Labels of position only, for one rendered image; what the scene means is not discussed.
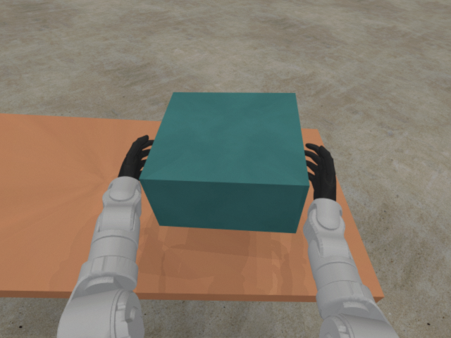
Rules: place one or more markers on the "left robot upper arm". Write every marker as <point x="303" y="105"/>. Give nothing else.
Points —
<point x="112" y="314"/>

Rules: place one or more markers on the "carton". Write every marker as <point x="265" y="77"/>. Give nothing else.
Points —
<point x="230" y="161"/>

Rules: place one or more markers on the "robot left forearm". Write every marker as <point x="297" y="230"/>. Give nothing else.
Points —
<point x="112" y="257"/>

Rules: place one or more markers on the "table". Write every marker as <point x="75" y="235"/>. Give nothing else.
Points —
<point x="54" y="171"/>

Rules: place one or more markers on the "left robot hand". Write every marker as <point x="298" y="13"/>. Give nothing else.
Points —
<point x="133" y="163"/>

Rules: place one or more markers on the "robot right forearm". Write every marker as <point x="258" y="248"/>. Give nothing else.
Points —
<point x="339" y="286"/>

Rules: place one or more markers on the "right robot hand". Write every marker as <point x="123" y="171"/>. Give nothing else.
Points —
<point x="324" y="180"/>

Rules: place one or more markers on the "right robot upper arm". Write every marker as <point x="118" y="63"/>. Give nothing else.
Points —
<point x="340" y="325"/>

